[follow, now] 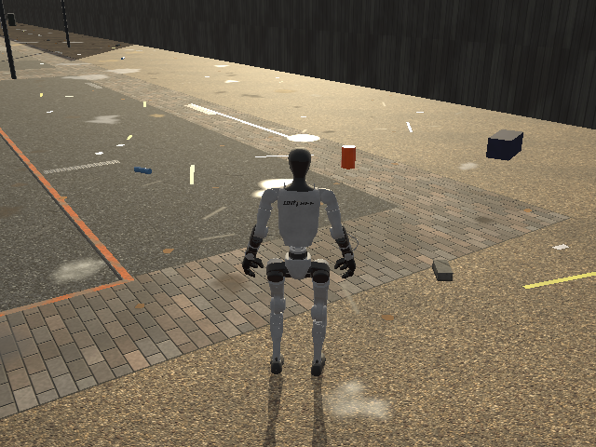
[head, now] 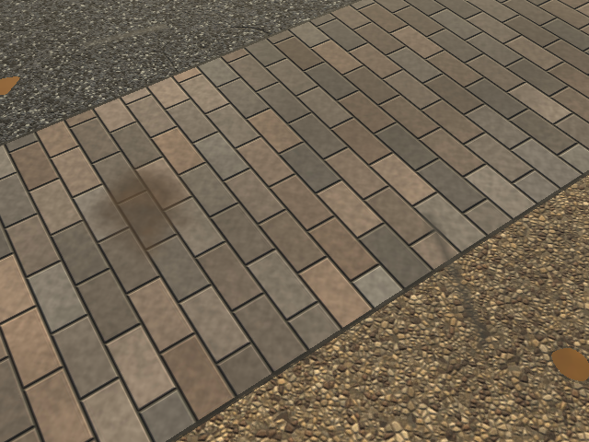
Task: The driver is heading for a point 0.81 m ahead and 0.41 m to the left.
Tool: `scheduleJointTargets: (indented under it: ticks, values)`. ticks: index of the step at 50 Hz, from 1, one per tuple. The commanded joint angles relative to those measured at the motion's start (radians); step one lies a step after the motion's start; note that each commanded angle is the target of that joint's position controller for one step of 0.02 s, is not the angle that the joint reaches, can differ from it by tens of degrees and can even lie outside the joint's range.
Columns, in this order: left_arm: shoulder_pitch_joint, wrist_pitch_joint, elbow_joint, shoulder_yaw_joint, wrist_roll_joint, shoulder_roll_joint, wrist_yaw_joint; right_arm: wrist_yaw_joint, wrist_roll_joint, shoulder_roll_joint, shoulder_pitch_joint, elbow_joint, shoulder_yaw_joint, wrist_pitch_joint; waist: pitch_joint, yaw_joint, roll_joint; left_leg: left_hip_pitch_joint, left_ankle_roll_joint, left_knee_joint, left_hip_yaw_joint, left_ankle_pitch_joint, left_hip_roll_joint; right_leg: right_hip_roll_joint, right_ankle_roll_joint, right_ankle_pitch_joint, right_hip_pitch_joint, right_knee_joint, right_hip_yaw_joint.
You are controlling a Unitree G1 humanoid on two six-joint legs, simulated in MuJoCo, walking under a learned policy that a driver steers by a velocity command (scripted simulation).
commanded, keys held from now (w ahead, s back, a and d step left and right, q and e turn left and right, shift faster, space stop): q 0.42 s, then no key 0.48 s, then w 0.10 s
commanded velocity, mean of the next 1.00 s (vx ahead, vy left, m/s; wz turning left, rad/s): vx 0.02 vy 0.00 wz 0.38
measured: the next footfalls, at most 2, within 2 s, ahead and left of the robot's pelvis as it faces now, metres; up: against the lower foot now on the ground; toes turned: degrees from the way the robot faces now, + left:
left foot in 0.12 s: +0.04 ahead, +0.11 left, +0.00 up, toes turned +6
right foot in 0.62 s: +0.08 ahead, -0.06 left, +0.00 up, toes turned +20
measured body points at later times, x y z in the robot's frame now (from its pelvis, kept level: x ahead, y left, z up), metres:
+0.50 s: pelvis +0.00 +0.03 +0.00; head +0.03 +0.05 +0.45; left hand +0.05 +0.33 -0.11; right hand +0.19 -0.21 -0.10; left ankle +0.00 +0.11 -0.74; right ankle +0.04 -0.10 -0.69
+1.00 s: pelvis +0.00 +0.01 +0.00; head +0.01 +0.01 +0.45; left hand +0.01 +0.28 -0.12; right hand +0.17 -0.21 -0.13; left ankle -0.07 +0.11 -0.74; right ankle +0.03 -0.09 -0.73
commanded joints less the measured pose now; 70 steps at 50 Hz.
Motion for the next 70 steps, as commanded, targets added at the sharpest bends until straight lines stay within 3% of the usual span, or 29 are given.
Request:
scheduleJointTargets:
  ticks: [1, 5, 6, 7, 8, 10, 13, 15, 23, 27, 30, 31, 32, 33, 34, 36, 43, 46, 47, 49, 51, 53, 56, 57, 58, 59, 60, 62, 70]
  values:
    - [-0.030, 0.002, -0.066, 0.046, 0.004, 0.163, -0.004, 0.012, 0.004, -0.053, 0.040, -0.066, -0.004, -0.001, -0.142, -0.010, -0.197, 0.147, 0.016, -0.129, 0.047, -0.002, 0.011, -0.247, -0.149, -0.044, 0.021, -0.172, 0.151]
    - [-0.005, 0.025, -0.057, 0.060, -0.006, 0.192, -0.011, 0.012, 0.005, -0.058, 0.073, -0.070, -0.006, -0.023, -0.141, -0.031, -0.141, 0.308, 0.064, -0.402, 0.082, 0.060, -0.022, -0.255, -0.072, -0.086, -0.016, -0.042, 0.095]
    - [0.034, 0.033, -0.043, 0.061, -0.004, 0.174, -0.016, 0.004, -0.001, -0.080, 0.107, -0.059, -0.012, -0.034, -0.121, -0.040, -0.040, 0.362, 0.083, -0.545, -0.018, 0.104, 0.006, -0.217, -0.004, -0.151, -0.076, 0.080, 0.045]
    - [0.087, 0.045, -0.062, 0.045, 0.002, 0.092, -0.026, -0.012, -0.009, -0.178, 0.100, -0.080, -0.027, -0.044, -0.096, -0.008, 0.266, 0.397, 0.143, -0.712, -0.411, 0.192, 0.281, -0.081, 0.084, -0.446, -0.254, 0.383, -0.062]
    - [-0.015, 0.063, -0.118, 0.044, 0.000, 0.114, -0.006, -0.021, -0.011, -0.286, 0.109, -0.103, -0.060, -0.042, -0.034, -0.058, 0.249, 0.234, 0.278, -0.739, -0.570, 0.345, 0.398, 0.035, 0.101, -0.528, -0.338, 0.514, 0.085]
    - [-0.035, 0.068, -0.110, 0.047, -0.024, 0.120, -0.005, -0.032, -0.003, -0.188, 0.057, -0.083, -0.038, -0.040, -0.015, -0.010, 0.139, 0.211, 0.256, -0.702, -0.375, 0.359, 0.259, 0.003, 0.085, -0.352, -0.300, 0.600, 0.184]
    - [0.041, 0.051, -0.058, 0.060, 0.000, 0.148, -0.013, -0.037, 0.011, -0.124, -0.018, -0.105, -0.022, -0.046, -0.105, 0.018, 0.122, 0.309, 0.223, -0.653, -0.275, 0.525, 0.152, 0.024, 0.082, -0.237, -0.268, 0.649, 0.175]
    - [0.025, 0.054, -0.066, 0.058, -0.008, 0.133, -0.017, -0.032, 0.017, -0.127, 0.024, -0.096, -0.024, -0.053, -0.137, 0.005, 0.074, 0.364, 0.232, -0.637, -0.293, 0.572, 0.159, 0.028, 0.088, -0.238, -0.276, 0.640, 0.186]
    - [-0.032, 0.056, -0.099, 0.043, -0.018, 0.112, -0.006, -0.032, 0.000, -0.148, 0.090, -0.083, -0.038, -0.049, -0.130, -0.041, 0.097, 0.390, 0.263, -0.618, -0.417, 0.478, 0.169, 0.055, 0.073, -0.296, -0.217, 0.407, 0.204]
    - [-0.005, 0.050, -0.097, 0.036, -0.030, 0.108, 0.000, -0.028, -0.006, -0.140, 0.058, -0.075, -0.032, -0.045, -0.143, -0.028, 0.106, 0.312, 0.235, -0.591, -0.434, 0.554, 0.151, 0.082, 0.043, -0.312, -0.052, 0.280, 0.184]
    - [0.074, 0.036, -0.074, 0.027, -0.026, 0.084, 0.008, -0.034, 0.011, -0.123, 0.008, -0.068, -0.022, -0.040, -0.137, 0.030, 0.078, 0.226, 0.165, -0.548, -0.435, 0.470, 0.102, 0.086, 0.013, -0.137, 0.151, -0.034, 0.171]
    - [0.068, 0.025, -0.077, 0.029, -0.011, 0.113, 0.016, -0.039, 0.015, -0.087, 0.023, -0.067, -0.011, -0.044, -0.134, 0.018, 0.004, 0.157, 0.109, -0.502, -0.402, 0.312, 0.055, -0.008, -0.005, -0.109, 0.224, -0.132, 0.268]
    - [0.022, 0.017, -0.105, 0.031, 0.003, 0.177, 0.018, -0.040, 0.019, -0.021, 0.072, -0.071, 0.007, -0.049, -0.145, -0.018, -0.194, 0.061, 0.054, -0.352, -0.259, 0.051, -0.071, -0.233, -0.066, -0.090, 0.272, -0.227, 0.525]
    - [0.001, 0.018, -0.101, 0.040, 0.000, 0.211, 0.008, -0.045, 0.002, -0.093, 0.044, -0.069, -0.012, -0.042, -0.089, -0.001, -0.233, 0.088, 0.041, -0.242, -0.146, -0.149, -0.146, -0.323, -0.181, 0.035, 0.094, -0.216, 0.607]
    - [-0.009, 0.013, -0.096, 0.029, -0.007, 0.167, 0.000, -0.043, -0.005, -0.111, 0.045, -0.058, -0.020, -0.039, -0.061, -0.013, -0.178, 0.120, 0.032, -0.143, -0.159, -0.141, -0.112, -0.302, -0.213, 0.071, 0.052, -0.214, 0.574]
    - [-0.073, 0.008, -0.094, 0.014, -0.012, 0.115, -0.002, -0.033, 0.006, -0.087, 0.069, -0.016, -0.017, -0.037, -0.041, -0.041, -0.153, 0.137, 0.013, -0.093, -0.149, -0.054, -0.102, -0.184, -0.160, 0.097, 0.056, -0.187, 0.424]
    - [0.010, 0.017, -0.023, 0.022, -0.016, 0.134, -0.008, -0.039, 0.021, -0.025, 0.038, 0.036, 0.020, -0.031, -0.112, 0.007, -0.193, 0.248, -0.005, -0.490, -0.020, 0.034, -0.064, -0.119, -0.130, 0.363, 0.239, -0.049, 0.342]
    - [0.026, 0.010, -0.010, 0.014, -0.018, 0.102, -0.013, -0.054, -0.005, -0.064, 0.065, 0.068, 0.026, -0.054, -0.167, 0.002, -0.094, 0.488, 0.034, -0.683, -0.154, 0.289, 0.049, -0.089, -0.035, 0.127, 0.112, -0.042, 0.336]
    - [0.049, 0.007, -0.011, 0.011, -0.024, 0.081, -0.020, -0.057, -0.003, -0.125, 0.033, 0.087, 0.009, -0.057, -0.123, 0.050, 0.051, 0.428, 0.080, -0.624, -0.197, 0.194, 0.079, 0.016, -0.021, -0.140, 0.077, -0.054, 0.249]
    - [-0.039, 0.019, -0.006, 0.019, -0.003, 0.106, -0.023, -0.047, -0.005, -0.110, 0.086, 0.110, 0.004, -0.058, -0.032, -0.029, 0.093, 0.318, 0.161, -0.710, -0.308, -0.269, 0.123, 0.092, -0.018, -0.357, 0.004, 0.099, 0.168]
    - [-0.060, 0.016, -0.020, 0.019, 0.000, 0.088, -0.034, -0.046, -0.006, -0.134, 0.103, 0.124, -0.002, -0.060, 0.074, -0.041, 0.180, 0.255, 0.217, -0.817, -0.437, -0.416, 0.209, 0.098, -0.025, -0.327, -0.075, 0.201, 0.120]
    - [-0.031, -0.004, -0.014, 0.018, 0.000, 0.079, -0.039, -0.045, -0.004, -0.122, 0.081, 0.127, -0.002, -0.070, 0.079, -0.018, 0.169, 0.237, 0.229, -0.817, -0.441, -0.351, 0.222, 0.069, -0.043, -0.303, -0.056, 0.206, 0.135]
    - [0.130, -0.031, 0.060, 0.024, -0.007, 0.067, -0.039, -0.040, 0.010, -0.103, 0.002, 0.113, -0.003, -0.088, 0.038, 0.070, 0.102, 0.087, 0.179, -0.709, -0.301, -0.229, 0.127, 0.096, -0.065, -0.225, 0.261, 0.000, 0.120]
    - [0.231, -0.041, 0.093, 0.037, -0.004, 0.109, -0.029, -0.040, 0.005, -0.066, -0.039, 0.095, 0.005, -0.098, 0.024, 0.115, 0.010, -0.035, 0.144, -0.556, -0.221, -0.175, 0.065, 0.009, -0.082, -0.300, 0.403, -0.090, 0.257]
    - [0.327, -0.048, 0.115, 0.064, -0.002, 0.216, -0.023, -0.034, 0.012, -0.003, -0.071, 0.061, 0.022, -0.109, -0.005, 0.143, -0.212, -0.193, 0.095, -0.267, -0.050, -0.107, -0.067, -0.202, -0.158, -0.597, 0.497, -0.273, 0.646]
    - [0.356, -0.045, 0.136, 0.073, -0.004, 0.237, -0.027, -0.034, -0.013, -0.067, -0.109, 0.039, 0.008, -0.116, 0.056, 0.137, -0.189, -0.284, 0.096, -0.102, -0.036, -0.140, -0.053, -0.337, -0.226, -0.660, 0.433, -0.353, 0.835]
    - [0.285, -0.047, 0.123, 0.060, -0.005, 0.188, -0.030, -0.027, -0.017, -0.080, -0.091, 0.049, 0.002, -0.121, 0.096, 0.077, -0.090, -0.284, 0.104, -0.018, -0.079, -0.060, 0.000, -0.322, -0.235, -0.633, 0.371, -0.344, 0.786]
    - [0.187, -0.060, 0.101, 0.047, -0.007, 0.136, -0.032, -0.006, -0.009, -0.058, -0.034, 0.084, 0.007, -0.131, 0.067, 0.018, -0.083, -0.235, 0.099, 0.002, -0.058, 0.066, 0.046, -0.229, -0.184, -0.453, 0.339, -0.358, 0.607]
    - [0.303, -0.083, 0.199, 0.029, -0.015, 0.103, -0.029, 0.019, -0.016, 0.008, -0.240, 0.021, 0.041, -0.122, 0.036, 0.060, -0.125, -0.176, 0.030, -0.232, 0.070, 0.272, 0.045, -0.122, -0.155, 0.173, 0.321, -0.317, 0.282]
